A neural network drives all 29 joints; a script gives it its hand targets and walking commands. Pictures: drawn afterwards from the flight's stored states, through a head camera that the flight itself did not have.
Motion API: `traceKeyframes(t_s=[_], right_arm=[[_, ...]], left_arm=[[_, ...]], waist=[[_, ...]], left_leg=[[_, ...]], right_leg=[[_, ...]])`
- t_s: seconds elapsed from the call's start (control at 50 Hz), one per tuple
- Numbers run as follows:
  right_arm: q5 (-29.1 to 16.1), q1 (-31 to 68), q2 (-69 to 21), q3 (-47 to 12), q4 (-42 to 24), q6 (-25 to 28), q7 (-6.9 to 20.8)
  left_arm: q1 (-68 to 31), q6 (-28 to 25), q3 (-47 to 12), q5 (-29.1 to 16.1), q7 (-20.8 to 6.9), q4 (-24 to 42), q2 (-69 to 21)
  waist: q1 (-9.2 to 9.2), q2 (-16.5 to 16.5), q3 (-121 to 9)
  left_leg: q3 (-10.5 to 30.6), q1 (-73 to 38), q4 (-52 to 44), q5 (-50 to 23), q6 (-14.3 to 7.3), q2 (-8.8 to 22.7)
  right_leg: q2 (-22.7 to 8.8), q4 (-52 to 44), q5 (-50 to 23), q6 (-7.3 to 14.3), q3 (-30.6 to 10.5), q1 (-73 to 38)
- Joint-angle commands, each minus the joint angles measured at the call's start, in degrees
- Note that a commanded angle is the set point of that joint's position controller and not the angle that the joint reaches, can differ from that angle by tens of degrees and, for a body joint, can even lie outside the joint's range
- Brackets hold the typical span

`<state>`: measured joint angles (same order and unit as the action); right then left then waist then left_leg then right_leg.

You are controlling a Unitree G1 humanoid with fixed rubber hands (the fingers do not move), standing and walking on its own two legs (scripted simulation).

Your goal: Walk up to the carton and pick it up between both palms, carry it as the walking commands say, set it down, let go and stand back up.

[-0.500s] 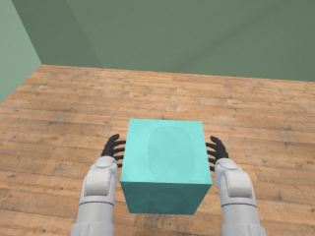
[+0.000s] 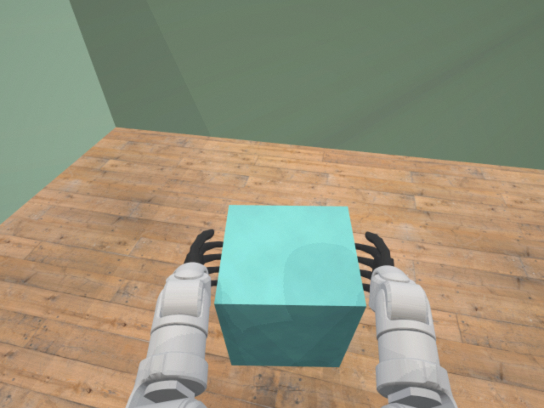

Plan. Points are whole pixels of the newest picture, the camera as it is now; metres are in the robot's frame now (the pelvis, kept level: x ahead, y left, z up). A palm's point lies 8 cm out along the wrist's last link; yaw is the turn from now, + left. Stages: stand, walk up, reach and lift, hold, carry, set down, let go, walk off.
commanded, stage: hold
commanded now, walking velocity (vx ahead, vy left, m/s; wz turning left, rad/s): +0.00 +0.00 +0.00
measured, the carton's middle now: (286, 289) +0.32 -0.05 -0.02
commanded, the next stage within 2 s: set down in 0.16 s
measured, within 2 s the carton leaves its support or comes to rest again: neither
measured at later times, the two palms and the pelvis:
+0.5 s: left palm (181, 290) +0.32 +0.12 +0.02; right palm (357, 284) +0.29 -0.16 +0.02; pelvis +0.01 +0.01 +0.00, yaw +1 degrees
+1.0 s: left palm (196, 307) +0.33 +0.12 -0.06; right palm (353, 308) +0.30 -0.17 -0.07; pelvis -0.01 +0.01 -0.02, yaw +0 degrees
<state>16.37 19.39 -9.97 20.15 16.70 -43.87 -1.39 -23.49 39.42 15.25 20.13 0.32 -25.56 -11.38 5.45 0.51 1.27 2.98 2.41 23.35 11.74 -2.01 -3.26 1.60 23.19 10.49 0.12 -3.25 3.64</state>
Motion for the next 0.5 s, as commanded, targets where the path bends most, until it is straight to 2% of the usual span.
traceKeyframes(t_s=[0.0,0.08,0.14,0.16,0.18,0.2,0.24,0.3,0.36,0.4,0.48], right_arm=[[-14.62,34.5,-58.3,-32.34,2.0,1.39,13.85],[-13.78,34.33,-59.8,-30.77,5.47,1.37,13.42],[-13.15,33.07,-60.0,-29.51,6.65,1.38,13.11],[-14.33,31.62,-62.37,-34.49,7.63,1.72,13.1],[-14.18,29.87,-61.04,-34.03,5.47,2.1,12.92],[-13.6,29.05,-59.84,-32.76,5.63,2.12,12.53],[-10.73,23.97,-56.32,-28.39,8.22,2.44,11.7],[-9.23,20.07,-54.73,-26.44,7.42,3.85,10.97],[-9.01,19.37,-54.3,-26.57,6.46,5.9,11.27],[-8.98,20.47,-53.67,-26.66,6.85,7.47,12.16],[-9.82,25.18,-52.48,-27.56,7.24,11.0,14.49]], left_arm=[[-31.92,-4.03,-23.81,-14.58,-15.92,0.26,-50.03],[-33.35,-4.4,-22.05,-12.94,-16.65,-1.52,-48.25],[-32.95,-4.09,-21.37,-12.09,-17.01,-2.21,-47.73],[-27.21,-3.41,-20.2,-11.7,-16.82,-4.43,-48.21],[-25.67,-3.24,-20.94,-11.88,-16.84,-3.14,-47.31],[-24.89,-2.99,-20.1,-11.6,-16.79,-3.14,-46.17],[-23.64,-2.58,-19.73,-11.45,-16.43,-2.75,-44.47],[-23.75,-3.27,-23.66,-13.88,-16.4,0.15,-46.8],[-25.07,-5.34,-26.76,-16.28,-16.31,1.87,-49.42],[-26.07,-7.07,-26.96,-16.38,-15.81,1.36,-50.3],[-26.07,-10.75,-24.73,-14.43,-14.23,-2.09,-51.64]], waist=[[-1.34,-5.73,-11.72],[-2.43,-5.05,-11.24],[-2.58,-3.97,-10.68],[-8.18,-4.49,-12.07],[-6.24,-4.06,-12.75],[-6.47,-3.14,-11.68],[-3.72,-2.3,-7.9],[0.43,-1.16,-9.74],[2.59,-0.6,-12.64],[2.22,0.02,-13.44],[-1.01,0.1,-16.63]], left_leg=[[2.99,-0.65,-3.04,4.85,-0.3,-0.88],[2.31,-0.88,-2.86,4.55,-0.46,-1.03],[2.19,-1.1,-3.72,2.95,-0.38,-0.91],[2.38,-2.66,-3.82,-1.27,-1.65,-1.33],[2.58,-2.22,-4.83,-2.85,-1.8,-1.04],[2.51,-0.9,-5.82,-4.27,-1.75,-1.0],[2.82,0.42,-6.85,-5.78,-1.05,-0.82],[3.42,-0.39,-6.57,-8.95,-0.1,-0.5],[4.11,1.28,-5.15,-10.32,0.69,-0.08],[4.56,3.59,-4.06,-9.22,0.91,0.2],[5.37,6.24,-1.87,-7.48,0.95,0.61]], right_leg=[[-0.57,-7.61,7.48,-0.69,-4.45,0.73],[-1.28,-8.64,8.82,-0.97,-5.26,0.58],[-1.21,-8.9,5.68,-1.03,-5.18,-0.64],[-1.88,-9.57,-0.04,-2.79,-5.46,-5.61],[-1.28,-9.13,-5.84,-3.28,-5.07,-7.78],[-1.09,-8.77,-10.7,-3.53,-4.69,-8.15],[-0.81,-8.17,-15.91,-3.21,-3.83,-7.3],[-0.11,-7.1,-19.31,-2.33,-3.06,-7.58],[0.68,-4.84,-19.44,-1.56,-2.03,-7.17],[0.97,-3.15,-16.58,-1.07,-1.56,-5.22],[1.6,0.4,-11.44,-0.27,-1.09,-1.14]])
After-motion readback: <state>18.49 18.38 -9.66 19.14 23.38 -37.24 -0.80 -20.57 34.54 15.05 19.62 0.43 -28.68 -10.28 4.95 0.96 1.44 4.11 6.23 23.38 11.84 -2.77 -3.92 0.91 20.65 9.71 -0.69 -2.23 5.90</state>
